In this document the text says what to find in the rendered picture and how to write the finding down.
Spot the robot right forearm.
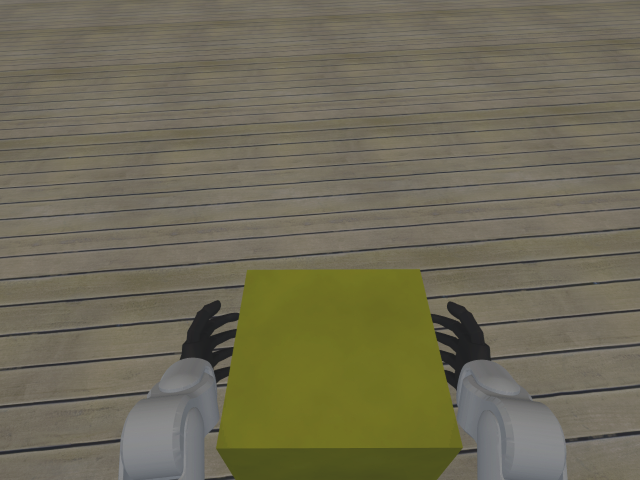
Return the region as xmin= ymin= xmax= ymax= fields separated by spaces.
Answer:
xmin=456 ymin=360 xmax=568 ymax=480

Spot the robot left forearm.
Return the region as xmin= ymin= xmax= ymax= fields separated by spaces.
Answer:
xmin=118 ymin=358 xmax=219 ymax=480

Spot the left robot hand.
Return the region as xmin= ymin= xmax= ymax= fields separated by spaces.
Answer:
xmin=180 ymin=300 xmax=239 ymax=383

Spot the carton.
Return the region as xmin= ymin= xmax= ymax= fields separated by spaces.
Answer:
xmin=216 ymin=269 xmax=463 ymax=480

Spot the right robot hand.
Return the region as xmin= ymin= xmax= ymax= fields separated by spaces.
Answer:
xmin=431 ymin=301 xmax=491 ymax=391

